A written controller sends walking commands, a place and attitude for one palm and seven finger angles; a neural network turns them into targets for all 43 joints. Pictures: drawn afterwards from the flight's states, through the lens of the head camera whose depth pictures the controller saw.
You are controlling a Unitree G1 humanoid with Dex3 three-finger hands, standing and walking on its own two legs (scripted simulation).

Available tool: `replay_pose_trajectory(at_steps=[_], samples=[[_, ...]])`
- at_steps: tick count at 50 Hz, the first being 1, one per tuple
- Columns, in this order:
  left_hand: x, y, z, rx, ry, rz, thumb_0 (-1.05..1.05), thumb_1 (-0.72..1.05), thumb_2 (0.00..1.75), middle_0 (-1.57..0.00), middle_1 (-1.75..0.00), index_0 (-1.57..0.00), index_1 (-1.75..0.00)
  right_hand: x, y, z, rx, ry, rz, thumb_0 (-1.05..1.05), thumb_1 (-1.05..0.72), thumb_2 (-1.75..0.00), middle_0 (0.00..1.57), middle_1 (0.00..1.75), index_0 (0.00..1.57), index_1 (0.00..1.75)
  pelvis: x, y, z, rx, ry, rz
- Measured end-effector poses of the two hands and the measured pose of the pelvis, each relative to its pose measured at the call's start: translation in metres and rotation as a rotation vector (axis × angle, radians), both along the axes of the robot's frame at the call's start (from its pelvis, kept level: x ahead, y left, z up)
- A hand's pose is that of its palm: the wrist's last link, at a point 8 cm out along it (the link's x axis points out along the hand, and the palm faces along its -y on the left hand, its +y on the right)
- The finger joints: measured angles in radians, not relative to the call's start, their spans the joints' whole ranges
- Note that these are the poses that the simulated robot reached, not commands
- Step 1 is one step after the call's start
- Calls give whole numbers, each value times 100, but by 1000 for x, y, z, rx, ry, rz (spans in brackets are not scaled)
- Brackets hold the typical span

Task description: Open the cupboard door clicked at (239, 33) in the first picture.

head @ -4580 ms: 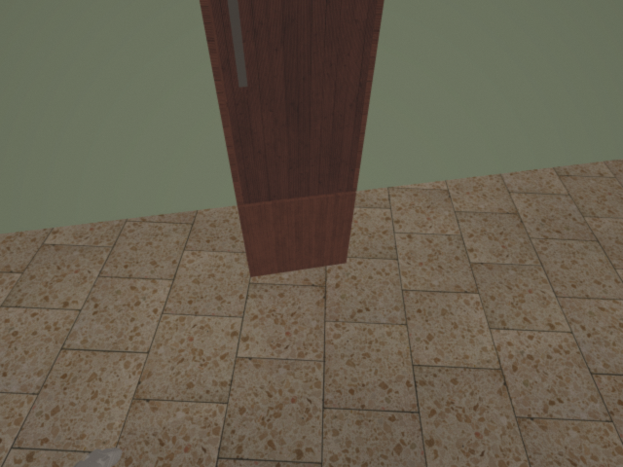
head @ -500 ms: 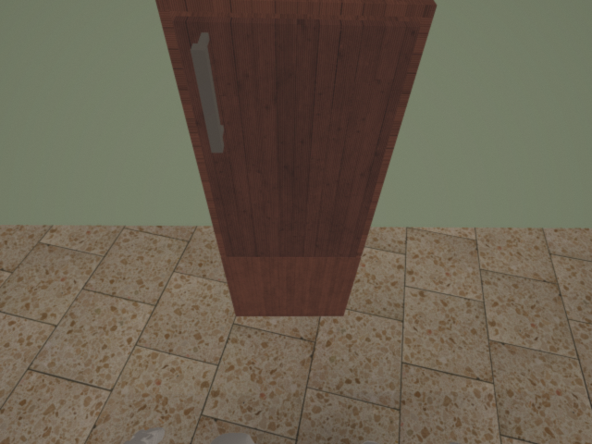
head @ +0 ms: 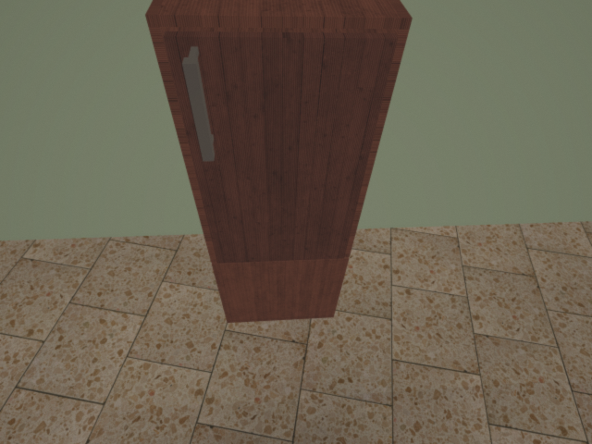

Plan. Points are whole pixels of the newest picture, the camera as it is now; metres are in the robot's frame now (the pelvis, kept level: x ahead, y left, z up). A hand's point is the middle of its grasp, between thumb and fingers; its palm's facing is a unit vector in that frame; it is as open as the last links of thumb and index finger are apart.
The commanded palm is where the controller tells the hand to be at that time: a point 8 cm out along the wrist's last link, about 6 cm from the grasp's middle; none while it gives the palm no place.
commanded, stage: come to a stop and stand still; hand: left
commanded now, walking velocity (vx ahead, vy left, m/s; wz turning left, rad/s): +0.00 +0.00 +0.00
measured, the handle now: (201, 107) +0.58 +0.18 +0.15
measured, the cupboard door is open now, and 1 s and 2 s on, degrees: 0 0 0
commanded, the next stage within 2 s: look again from close up in 0.38 s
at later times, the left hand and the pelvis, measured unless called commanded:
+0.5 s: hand out of the picture -0.02 +0.12 -0.17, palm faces +0.04 -0.99 -0.16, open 7.4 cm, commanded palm none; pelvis +0.01 -0.04 +0.00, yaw +0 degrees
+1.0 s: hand out of the picture +0.04 +0.20 -0.18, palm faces -0.01 -0.97 -0.23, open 7.4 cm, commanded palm none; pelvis +0.02 +0.01 +0.00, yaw -1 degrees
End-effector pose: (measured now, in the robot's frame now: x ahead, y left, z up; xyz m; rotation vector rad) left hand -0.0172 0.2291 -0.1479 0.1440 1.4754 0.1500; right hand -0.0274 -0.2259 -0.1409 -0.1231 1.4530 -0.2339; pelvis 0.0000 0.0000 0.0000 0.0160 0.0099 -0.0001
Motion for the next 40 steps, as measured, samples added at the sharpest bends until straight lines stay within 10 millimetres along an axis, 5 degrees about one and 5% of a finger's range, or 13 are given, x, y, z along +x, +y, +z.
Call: replay_pose_trajectory(at_steps=[11,26,32,40], samples=[[19,-37,5,12,-82,-21,2,94,90,-20,-29,-20,-30,-21,-2,-10,88,38,-8,1,-91,-90,20,29,20,30,-2,-28,2,-14,-31,3],[-4,-64,2,-25,-30,22,0,91,90,-20,-29,-20,-30,17,-16,-9,64,-2,44,1,-91,-90,20,29,20,30,6,-33,1,-25,-16,2],[-1,-50,-5,-32,-40,-2,0,91,90,-20,-30,-20,-30,46,-21,-9,15,-108,59,2,-92,-90,20,29,20,30,9,-19,-7,-37,-13,-1],[29,-12,-5,11,-114,-17,0,91,90,-20,-29,-20,-30,70,-7,-4,0,-171,96,1,-94,-90,20,29,20,30,14,-4,-7,-21,-19,-7]])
